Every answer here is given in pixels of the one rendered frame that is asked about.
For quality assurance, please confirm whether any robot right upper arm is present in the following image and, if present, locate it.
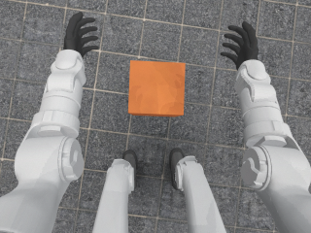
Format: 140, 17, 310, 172
240, 145, 311, 233

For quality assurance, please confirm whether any left robot foot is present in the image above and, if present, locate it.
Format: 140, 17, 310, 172
122, 150, 138, 192

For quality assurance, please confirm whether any robot left upper arm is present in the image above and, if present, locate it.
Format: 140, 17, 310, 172
0, 136, 85, 233

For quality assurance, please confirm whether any robot left thigh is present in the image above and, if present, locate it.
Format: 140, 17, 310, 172
92, 164, 134, 233

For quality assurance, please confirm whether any robot right forearm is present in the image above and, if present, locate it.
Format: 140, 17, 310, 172
234, 59, 311, 183

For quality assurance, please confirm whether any robot left hand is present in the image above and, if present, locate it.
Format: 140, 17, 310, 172
63, 12, 99, 58

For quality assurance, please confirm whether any robot left forearm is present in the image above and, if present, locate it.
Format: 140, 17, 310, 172
14, 50, 86, 177

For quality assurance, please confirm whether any robot right hand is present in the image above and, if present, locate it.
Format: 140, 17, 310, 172
220, 21, 259, 71

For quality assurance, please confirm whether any carton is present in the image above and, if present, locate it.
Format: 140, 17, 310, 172
128, 60, 186, 117

